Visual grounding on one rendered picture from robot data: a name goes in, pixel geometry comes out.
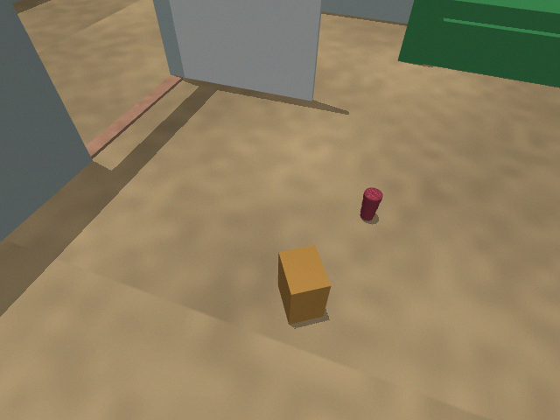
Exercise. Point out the sofa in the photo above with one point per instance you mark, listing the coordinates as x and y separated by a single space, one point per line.
512 39

